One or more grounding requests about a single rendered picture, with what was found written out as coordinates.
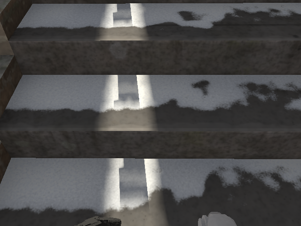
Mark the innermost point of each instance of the right robot thigh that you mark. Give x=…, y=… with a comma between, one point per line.
x=216, y=220

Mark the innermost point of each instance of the robot left hand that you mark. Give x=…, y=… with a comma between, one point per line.
x=97, y=221

